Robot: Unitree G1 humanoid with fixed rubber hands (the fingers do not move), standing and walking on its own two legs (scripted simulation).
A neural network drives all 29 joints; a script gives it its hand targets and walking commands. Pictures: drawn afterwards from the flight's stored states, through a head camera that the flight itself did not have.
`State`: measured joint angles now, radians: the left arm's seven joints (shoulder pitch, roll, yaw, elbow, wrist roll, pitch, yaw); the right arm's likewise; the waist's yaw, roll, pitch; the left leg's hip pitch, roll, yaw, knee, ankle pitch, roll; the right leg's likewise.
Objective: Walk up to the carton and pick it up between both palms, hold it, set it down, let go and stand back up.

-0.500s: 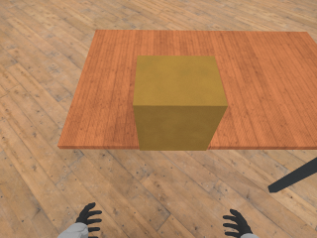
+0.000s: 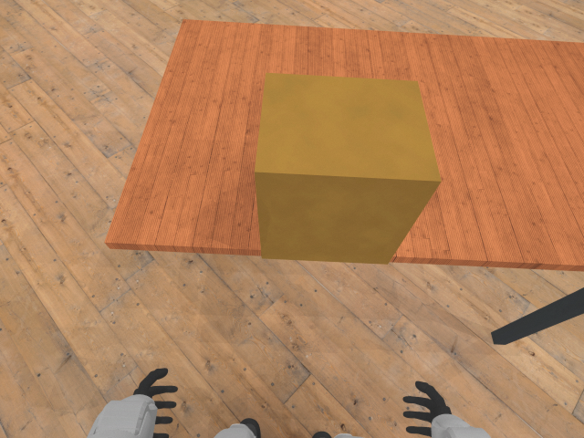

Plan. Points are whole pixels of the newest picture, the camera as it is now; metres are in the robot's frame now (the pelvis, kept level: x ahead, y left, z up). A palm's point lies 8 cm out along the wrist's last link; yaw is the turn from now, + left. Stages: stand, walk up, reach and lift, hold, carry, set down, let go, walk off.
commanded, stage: let go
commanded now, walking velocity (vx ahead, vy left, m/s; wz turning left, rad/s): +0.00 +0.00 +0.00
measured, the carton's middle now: (332, 177) +0.47 -0.04 +0.04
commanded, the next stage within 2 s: stand in 0.92 s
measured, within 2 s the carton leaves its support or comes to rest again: neither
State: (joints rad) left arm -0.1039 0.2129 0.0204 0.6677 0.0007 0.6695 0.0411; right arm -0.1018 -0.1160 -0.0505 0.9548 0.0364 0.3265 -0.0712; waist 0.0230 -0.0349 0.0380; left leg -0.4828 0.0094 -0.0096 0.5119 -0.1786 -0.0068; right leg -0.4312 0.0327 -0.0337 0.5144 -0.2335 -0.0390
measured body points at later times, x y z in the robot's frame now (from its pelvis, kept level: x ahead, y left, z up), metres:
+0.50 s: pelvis +0.01 +0.00 +0.01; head +0.01 +0.01 +0.46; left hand +0.19 +0.23 -0.07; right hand +0.18 -0.23 -0.08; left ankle +0.04 +0.12 -0.73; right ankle +0.01 -0.10 -0.73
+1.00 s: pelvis +0.03 +0.02 +0.01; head +0.04 +0.03 +0.46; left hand +0.19 +0.25 -0.09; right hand +0.17 -0.21 -0.10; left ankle +0.04 +0.12 -0.73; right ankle +0.01 -0.10 -0.73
